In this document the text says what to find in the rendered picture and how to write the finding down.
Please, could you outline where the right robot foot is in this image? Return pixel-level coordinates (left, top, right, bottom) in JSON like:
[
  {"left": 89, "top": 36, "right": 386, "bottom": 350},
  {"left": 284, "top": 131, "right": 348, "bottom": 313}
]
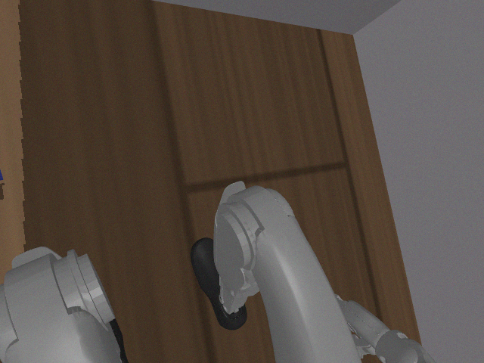
[{"left": 191, "top": 237, "right": 247, "bottom": 330}]

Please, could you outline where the right robot arm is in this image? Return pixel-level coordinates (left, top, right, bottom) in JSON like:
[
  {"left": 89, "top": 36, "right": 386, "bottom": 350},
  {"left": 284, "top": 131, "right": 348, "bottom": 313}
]
[{"left": 375, "top": 330, "right": 436, "bottom": 363}]

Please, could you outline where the right robot hand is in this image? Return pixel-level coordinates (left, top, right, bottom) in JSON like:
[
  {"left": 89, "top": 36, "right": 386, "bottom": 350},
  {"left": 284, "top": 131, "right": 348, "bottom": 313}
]
[{"left": 335, "top": 294, "right": 390, "bottom": 358}]

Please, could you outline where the left robot foot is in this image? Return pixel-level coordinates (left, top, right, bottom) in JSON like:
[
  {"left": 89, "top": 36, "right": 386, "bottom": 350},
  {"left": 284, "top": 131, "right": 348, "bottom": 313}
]
[{"left": 110, "top": 319, "right": 129, "bottom": 363}]

